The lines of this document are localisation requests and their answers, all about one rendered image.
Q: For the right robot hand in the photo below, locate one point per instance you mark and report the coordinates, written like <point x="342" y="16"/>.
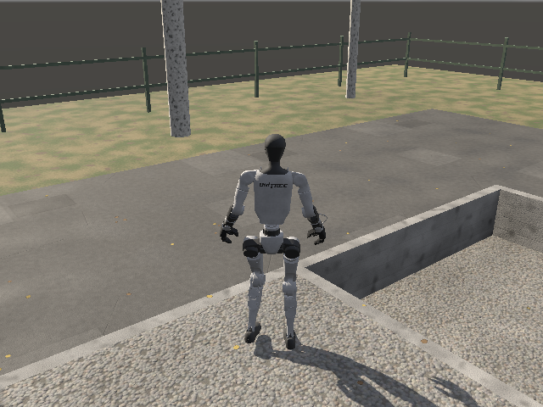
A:
<point x="322" y="235"/>

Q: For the robot shin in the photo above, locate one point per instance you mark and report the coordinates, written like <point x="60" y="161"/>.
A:
<point x="254" y="299"/>
<point x="290" y="305"/>

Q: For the right robot forearm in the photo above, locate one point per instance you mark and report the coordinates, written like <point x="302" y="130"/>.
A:
<point x="315" y="221"/>

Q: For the left robot forearm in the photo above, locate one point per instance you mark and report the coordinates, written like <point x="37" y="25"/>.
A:
<point x="229" y="220"/>

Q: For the robot left upper arm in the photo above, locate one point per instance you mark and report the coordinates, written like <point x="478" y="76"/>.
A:
<point x="246" y="178"/>

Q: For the robot left shin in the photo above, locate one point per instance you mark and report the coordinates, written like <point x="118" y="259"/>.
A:
<point x="254" y="299"/>

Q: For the robot right upper arm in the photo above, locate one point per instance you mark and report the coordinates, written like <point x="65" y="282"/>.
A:
<point x="304" y="192"/>

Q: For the left robot hand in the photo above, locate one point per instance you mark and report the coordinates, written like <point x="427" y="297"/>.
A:
<point x="223" y="234"/>

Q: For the robot right shin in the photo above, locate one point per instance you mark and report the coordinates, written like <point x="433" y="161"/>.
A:
<point x="290" y="305"/>

